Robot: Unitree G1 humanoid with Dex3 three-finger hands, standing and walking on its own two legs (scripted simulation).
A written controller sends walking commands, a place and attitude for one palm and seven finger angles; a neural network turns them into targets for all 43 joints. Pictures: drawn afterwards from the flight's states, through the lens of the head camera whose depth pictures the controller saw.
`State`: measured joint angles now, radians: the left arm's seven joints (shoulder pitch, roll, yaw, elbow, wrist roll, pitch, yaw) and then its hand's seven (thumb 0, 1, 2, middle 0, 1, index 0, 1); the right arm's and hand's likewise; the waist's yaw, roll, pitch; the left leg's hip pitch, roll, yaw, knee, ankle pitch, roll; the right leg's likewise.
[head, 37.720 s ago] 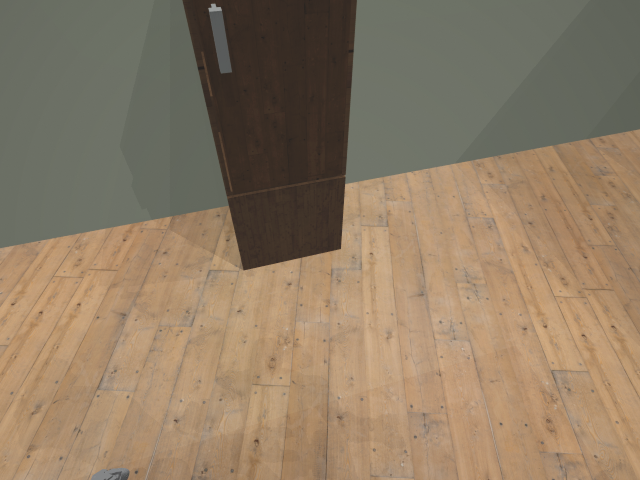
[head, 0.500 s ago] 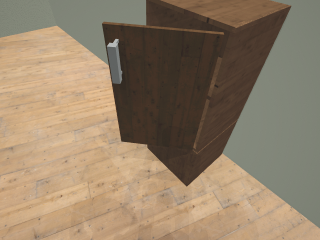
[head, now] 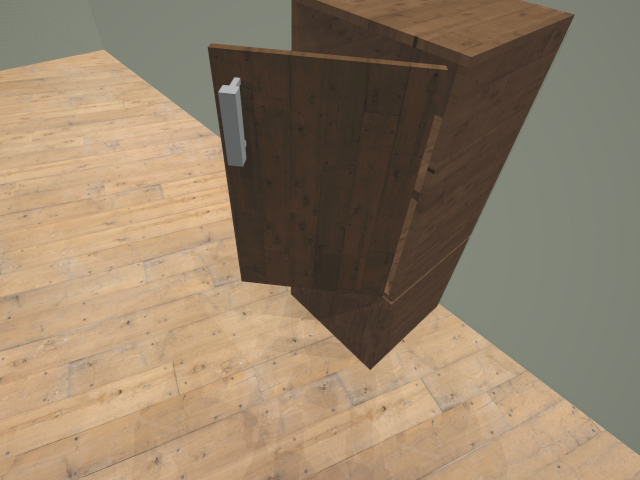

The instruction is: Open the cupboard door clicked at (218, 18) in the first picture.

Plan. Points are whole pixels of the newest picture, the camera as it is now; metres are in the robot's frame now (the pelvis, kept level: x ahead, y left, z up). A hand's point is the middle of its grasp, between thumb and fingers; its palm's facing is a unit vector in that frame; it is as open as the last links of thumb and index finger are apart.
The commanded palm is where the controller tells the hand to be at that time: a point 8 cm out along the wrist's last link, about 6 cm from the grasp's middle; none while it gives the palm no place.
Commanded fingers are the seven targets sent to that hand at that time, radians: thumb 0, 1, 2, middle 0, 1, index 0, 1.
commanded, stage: look again from close up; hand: left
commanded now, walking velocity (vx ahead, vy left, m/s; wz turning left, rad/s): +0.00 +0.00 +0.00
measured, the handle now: (236, 121) +0.64 +0.18 +0.14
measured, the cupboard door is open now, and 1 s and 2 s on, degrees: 42 42 42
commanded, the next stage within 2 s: shuffle to correct the standing spot in 0.42 s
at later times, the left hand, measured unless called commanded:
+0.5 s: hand out of the picture -0.05 +0.16 -0.18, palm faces +0.04 -0.99 -0.16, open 7.3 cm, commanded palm none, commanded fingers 0.00 0.90 0.90 -0.20 -0.30 -0.20 -0.30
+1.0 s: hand out of the picture +0.08 +0.21 -0.18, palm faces -0.01 -0.99 -0.12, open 7.3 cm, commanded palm none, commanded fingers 0.00 0.90 0.90 -0.20 -0.30 -0.20 -0.30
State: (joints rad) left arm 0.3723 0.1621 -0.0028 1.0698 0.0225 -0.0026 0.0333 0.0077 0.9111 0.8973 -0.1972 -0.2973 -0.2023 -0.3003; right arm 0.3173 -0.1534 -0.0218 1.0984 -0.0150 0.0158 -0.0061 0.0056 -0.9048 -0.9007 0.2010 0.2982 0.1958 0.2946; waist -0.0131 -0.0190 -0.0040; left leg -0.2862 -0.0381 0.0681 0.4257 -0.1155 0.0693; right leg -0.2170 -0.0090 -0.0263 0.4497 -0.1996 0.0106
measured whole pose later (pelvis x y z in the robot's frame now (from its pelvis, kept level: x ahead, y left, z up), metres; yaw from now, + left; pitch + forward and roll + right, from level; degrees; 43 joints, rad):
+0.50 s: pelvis +0.00 +0.00 +0.00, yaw +0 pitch -1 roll -1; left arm 0.43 0.13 0.00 1.10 0.03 -0.01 0.04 0.01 0.91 0.90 -0.20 -0.30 -0.20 -0.30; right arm 0.30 -0.13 -0.03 1.10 -0.01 0.01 -0.01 0.01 -0.91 -0.90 0.20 0.30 0.20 0.29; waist 0.00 -0.01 0.00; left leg -0.28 -0.04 0.08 0.40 -0.11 0.07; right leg -0.22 -0.02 -0.02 0.44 -0.20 0.02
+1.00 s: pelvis +0.06 +0.05 +0.01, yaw -2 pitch +0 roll -2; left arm 0.30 0.17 0.06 1.05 0.03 0.01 0.01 0.02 0.93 0.90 -0.20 -0.30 -0.20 -0.30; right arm 0.43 -0.08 -0.02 1.10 -0.02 -0.05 -0.03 0.00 -0.91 -0.90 0.20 0.30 0.20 0.29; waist -0.03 -0.05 -0.01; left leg -0.17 -0.06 0.13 0.34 -0.19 0.12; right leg -0.48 -0.06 -0.02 1.02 -0.24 0.00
